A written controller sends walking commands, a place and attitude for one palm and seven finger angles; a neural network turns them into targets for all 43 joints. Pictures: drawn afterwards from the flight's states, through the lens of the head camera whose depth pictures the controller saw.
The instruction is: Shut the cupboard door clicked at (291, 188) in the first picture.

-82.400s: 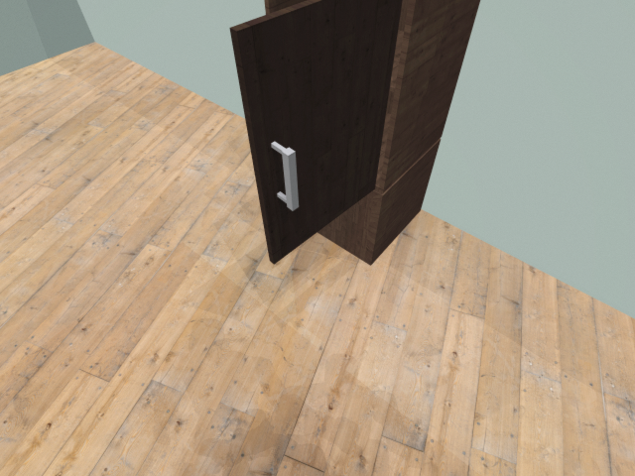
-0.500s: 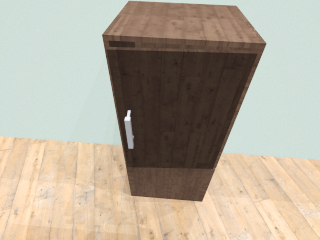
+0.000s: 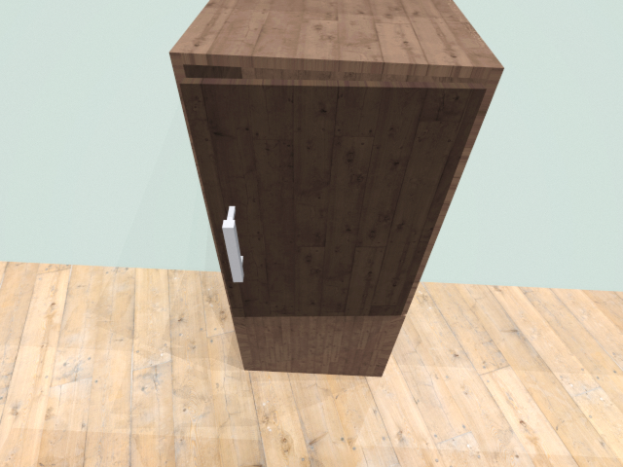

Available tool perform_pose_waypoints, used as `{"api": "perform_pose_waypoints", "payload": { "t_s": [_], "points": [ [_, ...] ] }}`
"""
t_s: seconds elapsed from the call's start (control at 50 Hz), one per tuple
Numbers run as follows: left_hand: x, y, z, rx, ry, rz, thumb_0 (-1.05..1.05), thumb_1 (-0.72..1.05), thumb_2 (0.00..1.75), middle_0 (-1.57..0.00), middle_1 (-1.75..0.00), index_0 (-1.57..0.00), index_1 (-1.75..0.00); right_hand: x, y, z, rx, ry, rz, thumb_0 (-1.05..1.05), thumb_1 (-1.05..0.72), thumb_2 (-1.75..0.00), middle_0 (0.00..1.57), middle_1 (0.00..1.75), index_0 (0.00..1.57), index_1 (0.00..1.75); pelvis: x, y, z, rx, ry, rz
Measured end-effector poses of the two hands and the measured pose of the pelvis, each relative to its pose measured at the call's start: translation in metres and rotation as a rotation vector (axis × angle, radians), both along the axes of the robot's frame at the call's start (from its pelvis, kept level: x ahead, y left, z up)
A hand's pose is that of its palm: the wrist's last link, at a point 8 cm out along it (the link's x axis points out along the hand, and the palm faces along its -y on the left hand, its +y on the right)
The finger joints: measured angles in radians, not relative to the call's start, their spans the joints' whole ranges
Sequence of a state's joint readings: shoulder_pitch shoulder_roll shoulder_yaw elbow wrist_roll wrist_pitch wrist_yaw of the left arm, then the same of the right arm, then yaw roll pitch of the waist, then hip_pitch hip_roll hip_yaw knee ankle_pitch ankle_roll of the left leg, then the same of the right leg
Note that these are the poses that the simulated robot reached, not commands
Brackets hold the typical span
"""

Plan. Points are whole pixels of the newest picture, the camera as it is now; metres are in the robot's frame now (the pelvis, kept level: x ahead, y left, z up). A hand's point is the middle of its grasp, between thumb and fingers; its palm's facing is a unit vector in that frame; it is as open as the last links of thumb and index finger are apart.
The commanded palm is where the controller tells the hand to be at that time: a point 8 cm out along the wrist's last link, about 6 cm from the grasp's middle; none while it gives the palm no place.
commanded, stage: shuffle to correct the standing spot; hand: left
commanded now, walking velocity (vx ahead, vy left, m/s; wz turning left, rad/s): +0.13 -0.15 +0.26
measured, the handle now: (235, 245) +0.50 +0.18 -0.05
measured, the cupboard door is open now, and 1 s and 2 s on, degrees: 4 4 4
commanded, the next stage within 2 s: come to a stop and stand still in 0.06 s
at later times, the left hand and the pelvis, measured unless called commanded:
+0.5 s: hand out of the picture +0.02 +0.13 -0.18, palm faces +0.12 -0.98 -0.12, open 7.3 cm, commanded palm none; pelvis +0.04 +0.00 +0.00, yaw +3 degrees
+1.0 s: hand out of the picture -0.04 +0.16 -0.19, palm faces +0.10 -0.99 -0.11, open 7.3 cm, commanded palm none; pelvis -0.01 +0.01 +0.00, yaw +3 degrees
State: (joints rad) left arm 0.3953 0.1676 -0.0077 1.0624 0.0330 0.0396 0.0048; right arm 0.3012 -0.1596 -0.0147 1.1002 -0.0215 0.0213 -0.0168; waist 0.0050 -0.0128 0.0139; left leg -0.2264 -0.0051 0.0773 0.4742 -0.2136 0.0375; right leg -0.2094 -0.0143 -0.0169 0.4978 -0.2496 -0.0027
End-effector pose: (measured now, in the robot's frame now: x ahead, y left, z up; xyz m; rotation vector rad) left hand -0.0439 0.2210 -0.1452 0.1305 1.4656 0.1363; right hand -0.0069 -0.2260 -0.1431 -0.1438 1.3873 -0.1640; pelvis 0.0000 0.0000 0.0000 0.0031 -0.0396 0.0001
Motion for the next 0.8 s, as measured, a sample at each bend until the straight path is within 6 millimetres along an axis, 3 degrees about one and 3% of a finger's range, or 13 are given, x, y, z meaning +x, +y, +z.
{"api": "perform_pose_waypoints", "payload": {
  "t_s": [0.14, 0.26, 0.38, 0.48, 0.56, 0.66, 0.8],
  "points": [
    [-0.002, -0.032, -0.002, -0.014, 0.013, 0.073, 0.01, 0.91, 0.90, -0.20, -0.30, -0.20, -0.29, 0.007, -0.014, -0.002, 0.001, 0.049, 0.001, 0.01, -0.91, -0.90, 0.21, 0.30, 0.20, 0.30, 0.018, -0.019, -0.002, -0.020, 0.023, 0.032],
    [0.005, -0.049, -0.013, -0.057, 0.015, 0.141, 0.01, 0.91, 0.90, -0.20, -0.30, -0.20, -0.29, 0.047, -0.016, 0.003, -0.035, 0.020, 0.054, 0.01, -0.91, -0.90, 0.20, 0.29, 0.20, 0.30, 0.037, -0.018, -0.004, -0.044, 0.020, 0.078],
    [0.028, -0.054, -0.017, -0.083, 0.000, 0.146, 0.01, 0.91, 0.90, -0.20, -0.30, -0.20, -0.29, 0.086, -0.007, 0.007, -0.060, -0.044, 0.074, 0.02, -0.95, -0.90, 0.20, 0.29, 0.20, 0.30, 0.050, -0.008, -0.003, -0.024, 0.001, 0.070],
    [0.050, -0.041, -0.011, -0.058, -0.053, 0.112, 0.01, 0.91, 0.90, -0.20, -0.30, -0.21, -0.29, 0.102, -0.002, 0.009, -0.056, -0.099, 0.073, 0.02, -0.95, -0.90, 0.20, 0.29, 0.20, 0.30, 0.043, -0.003, 0.000, -0.015, 0.003, 0.063],
    [0.050, -0.019, -0.009, -0.004, -0.069, 0.087, 0.02, 0.92, 0.90, -0.20, -0.30, -0.21, -0.29, 0.101, 0.000, 0.008, -0.044, -0.135, 0.066, 0.01, -0.94, -0.90, 0.20, 0.29, 0.20, 0.30, 0.029, -0.002, -0.001, -0.011, -0.002, 0.054],
    [0.045, 0.003, -0.002, 0.055, -0.115, 0.074, 0.02, 0.92, 0.90, -0.20, -0.30, -0.20, -0.29, 0.085, -0.002, 0.004, -0.031, -0.144, 0.070, 0.01, -0.94, -0.90, 0.20, 0.29, 0.20, 0.30, 0.008, -0.004, -0.003, -0.010, -0.013, 0.051],
    [0.018, 0.000, 0.007, 0.049, -0.117, 0.077, 0.01, 0.92, 0.90, -0.19, -0.30, -0.20, -0.29, 0.046, -0.008, 0.008, -0.012, -0.084, 0.070, 0.01, -0.93, -0.90, 0.20, 0.29, 0.20, 0.30, -0.004, -0.007, 0.005, -0.018, -0.001, 0.059]
  ]
}}
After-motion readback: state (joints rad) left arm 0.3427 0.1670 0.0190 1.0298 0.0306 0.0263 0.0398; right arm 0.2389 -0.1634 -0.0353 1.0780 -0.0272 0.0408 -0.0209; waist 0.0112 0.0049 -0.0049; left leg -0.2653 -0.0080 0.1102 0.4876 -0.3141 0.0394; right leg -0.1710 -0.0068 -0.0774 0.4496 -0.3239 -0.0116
